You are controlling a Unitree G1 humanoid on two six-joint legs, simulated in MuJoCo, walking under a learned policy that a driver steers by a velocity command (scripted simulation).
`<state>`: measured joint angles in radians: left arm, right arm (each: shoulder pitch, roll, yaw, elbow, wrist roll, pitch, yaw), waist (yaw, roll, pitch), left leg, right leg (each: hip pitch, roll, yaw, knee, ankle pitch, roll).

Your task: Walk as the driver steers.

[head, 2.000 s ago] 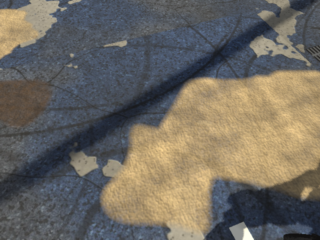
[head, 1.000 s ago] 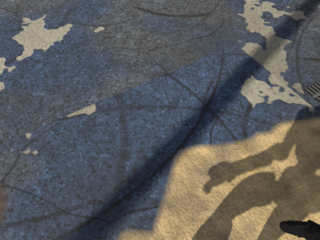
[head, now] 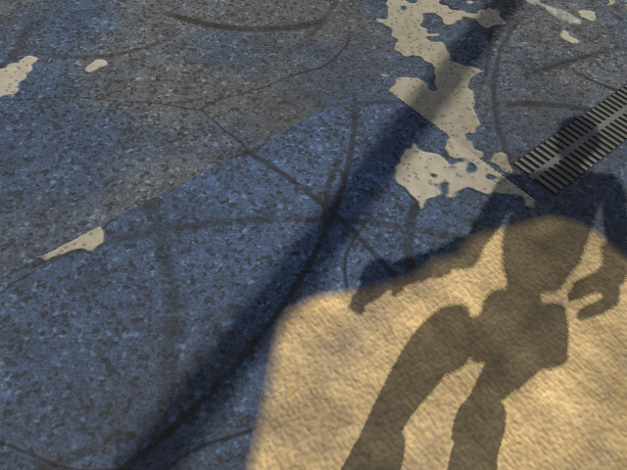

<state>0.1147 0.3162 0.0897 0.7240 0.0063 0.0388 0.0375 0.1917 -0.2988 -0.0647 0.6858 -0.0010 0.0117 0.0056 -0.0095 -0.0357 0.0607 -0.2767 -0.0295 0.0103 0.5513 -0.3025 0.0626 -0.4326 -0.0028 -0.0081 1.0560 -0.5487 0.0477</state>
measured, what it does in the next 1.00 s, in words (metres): steps on the spot: right foot, then left foot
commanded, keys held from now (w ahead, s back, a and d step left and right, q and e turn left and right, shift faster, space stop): q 0.40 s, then no key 0.10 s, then e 0.08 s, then w+e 0.42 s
